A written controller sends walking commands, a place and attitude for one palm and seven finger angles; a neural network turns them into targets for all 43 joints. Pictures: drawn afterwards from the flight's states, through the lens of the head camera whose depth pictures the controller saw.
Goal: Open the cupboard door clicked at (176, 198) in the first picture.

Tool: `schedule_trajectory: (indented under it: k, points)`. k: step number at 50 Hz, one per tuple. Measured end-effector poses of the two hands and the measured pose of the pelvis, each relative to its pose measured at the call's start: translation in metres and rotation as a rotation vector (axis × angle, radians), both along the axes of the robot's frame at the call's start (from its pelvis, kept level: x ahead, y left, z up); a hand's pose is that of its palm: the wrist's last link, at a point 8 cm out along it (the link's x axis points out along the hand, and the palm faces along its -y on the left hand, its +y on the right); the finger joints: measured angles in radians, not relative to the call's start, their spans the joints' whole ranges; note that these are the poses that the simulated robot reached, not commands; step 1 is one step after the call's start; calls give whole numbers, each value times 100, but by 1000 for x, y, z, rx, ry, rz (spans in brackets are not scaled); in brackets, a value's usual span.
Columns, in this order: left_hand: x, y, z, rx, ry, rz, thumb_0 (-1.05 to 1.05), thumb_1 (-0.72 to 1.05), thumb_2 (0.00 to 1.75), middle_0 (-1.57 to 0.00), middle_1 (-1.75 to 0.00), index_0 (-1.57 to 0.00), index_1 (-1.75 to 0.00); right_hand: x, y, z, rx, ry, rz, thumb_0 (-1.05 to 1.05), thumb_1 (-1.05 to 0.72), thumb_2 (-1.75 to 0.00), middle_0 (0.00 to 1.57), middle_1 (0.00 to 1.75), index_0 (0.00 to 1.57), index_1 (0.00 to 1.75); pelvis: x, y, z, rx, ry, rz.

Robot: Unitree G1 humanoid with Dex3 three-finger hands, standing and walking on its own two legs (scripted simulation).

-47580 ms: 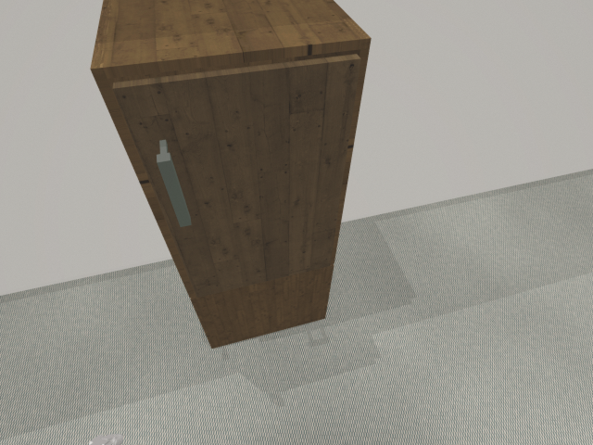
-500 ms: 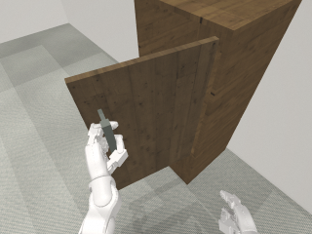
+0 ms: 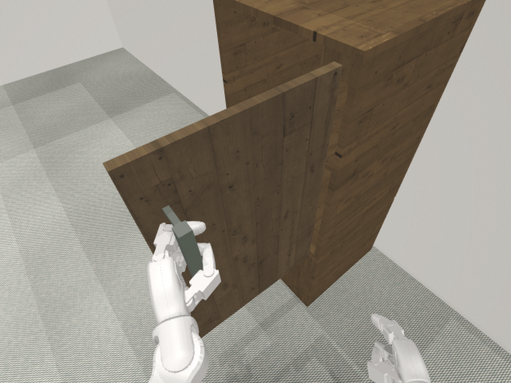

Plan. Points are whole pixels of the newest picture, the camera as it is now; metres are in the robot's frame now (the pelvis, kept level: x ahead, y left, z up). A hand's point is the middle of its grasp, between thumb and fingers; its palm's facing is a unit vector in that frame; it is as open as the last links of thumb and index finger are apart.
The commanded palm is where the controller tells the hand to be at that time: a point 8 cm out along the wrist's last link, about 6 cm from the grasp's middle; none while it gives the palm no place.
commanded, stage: open thumb and fingers to let go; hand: left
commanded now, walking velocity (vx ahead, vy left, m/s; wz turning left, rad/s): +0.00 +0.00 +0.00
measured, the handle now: (186, 249) +0.30 +0.12 +0.08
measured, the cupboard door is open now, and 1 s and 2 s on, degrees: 88 90 91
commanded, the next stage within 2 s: slide the hand sideways off the handle in 0.68 s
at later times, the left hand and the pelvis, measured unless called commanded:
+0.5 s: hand (198, 276) +0.25 +0.10 +0.08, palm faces +0.30 -0.95 +0.01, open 13.9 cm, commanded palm +0.20 +0.12 +0.08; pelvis -0.01 +0.02 +0.00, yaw +0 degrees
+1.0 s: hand (200, 304) +0.21 +0.09 +0.08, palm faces -0.14 -0.99 -0.04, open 16.4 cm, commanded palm +0.20 +0.12 +0.08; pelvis -0.02 +0.04 -0.01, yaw +0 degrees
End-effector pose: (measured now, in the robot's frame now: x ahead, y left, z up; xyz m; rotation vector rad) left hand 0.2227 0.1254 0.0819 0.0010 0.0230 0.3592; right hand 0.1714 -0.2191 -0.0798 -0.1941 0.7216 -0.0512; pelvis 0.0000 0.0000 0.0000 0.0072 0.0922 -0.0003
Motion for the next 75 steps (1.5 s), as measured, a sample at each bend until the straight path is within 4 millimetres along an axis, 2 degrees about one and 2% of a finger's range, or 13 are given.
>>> schedule_trajectory:
  k: [7,19,25,38,41,48,52,61,70,75]
  points:
    - [-7,6,2,2,-13,7,1,41,69,-36,-130,-37,-130,0,8,1,16,-10,17,2,-91,-90,20,30,20,30,-2,1,0,4,4,2]
    - [-9,13,2,-3,-29,-21,0,-27,40,-31,-121,-31,-121,-10,20,1,9,-14,13,2,-90,-90,20,30,20,30,-9,14,-2,-6,-2,-2]
    - [-10,15,2,-2,-31,-51,0,-43,33,-29,-105,-28,-105,-15,28,2,9,-13,8,2,-90,-90,20,30,20,30,-11,22,-3,-11,-5,-7]
    - [-3,11,3,11,-26,-91,-1,-50,30,-25,-53,-24,-53,-16,43,0,31,-11,14,2,-90,-90,20,30,20,30,-17,32,-5,-16,-10,-14]
    - [-3,13,2,19,-25,-91,-1,-50,30,-28,-51,-26,-51,-16,45,-1,35,-6,22,2,-90,-90,20,30,20,30,-18,32,-5,-15,-12,-12]
    - [-18,20,1,62,-53,-439,-1,-50,30,-20,-39,-12,-40,-25,41,-3,14,-16,27,2,-90,-90,20,30,20,30,-22,35,-7,-15,-12,2]
    - [-25,15,1,14,-48,-534,-1,-50,30,-16,-35,-11,-35,-28,40,-2,13,-47,2,2,-90,-90,20,30,20,30,-24,40,-8,-16,-13,-1]
    - [-23,10,0,-12,-39,-499,-1,-50,30,-16,-31,-16,-31,-28,46,4,32,-78,-9,2,-90,-90,20,30,20,30,-19,40,-9,-3,4,-27]
    - [-31,27,-2,10,-9,-492,-1,-50,30,-20,-32,-20,-32,-18,40,7,29,-87,-9,2,-90,-90,20,30,20,30,-9,36,-10,-7,15,-34]
    - [-43,39,-1,-3,8,-450,-1,-50,30,-20,-32,-21,-33,-11,33,8,23,-100,-14,2,-90,-90,20,30,20,30,-3,33,-12,-7,28,-33]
